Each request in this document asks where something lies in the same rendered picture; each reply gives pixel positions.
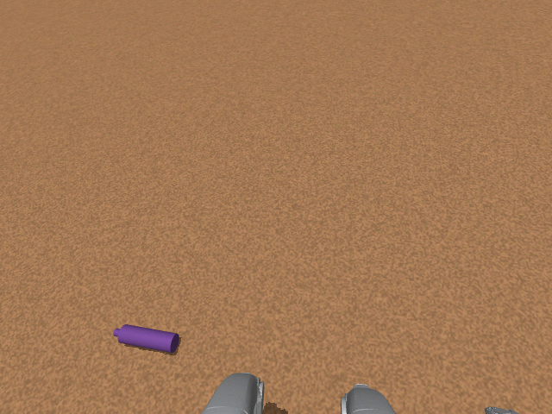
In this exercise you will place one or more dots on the bottle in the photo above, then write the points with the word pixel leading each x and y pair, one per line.
pixel 147 338

